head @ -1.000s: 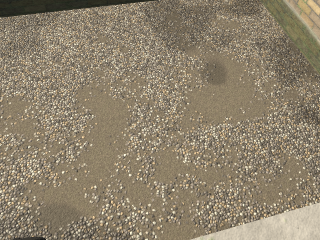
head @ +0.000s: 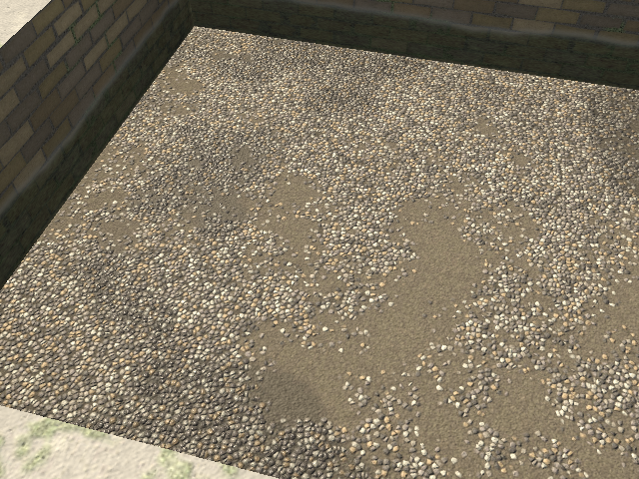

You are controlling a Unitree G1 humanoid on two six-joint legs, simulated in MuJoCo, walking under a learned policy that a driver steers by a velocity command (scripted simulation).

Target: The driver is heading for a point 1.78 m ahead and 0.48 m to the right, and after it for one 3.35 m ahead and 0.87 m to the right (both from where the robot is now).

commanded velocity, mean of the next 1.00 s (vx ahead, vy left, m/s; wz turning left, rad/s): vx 0.03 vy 0.00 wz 0.03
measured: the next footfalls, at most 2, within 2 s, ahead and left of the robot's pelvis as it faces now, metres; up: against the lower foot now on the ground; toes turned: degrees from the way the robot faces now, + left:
right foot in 1.46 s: +0.26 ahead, -0.16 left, +0.00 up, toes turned +5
left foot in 1.66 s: +0.21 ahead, +0.10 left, +0.00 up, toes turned -5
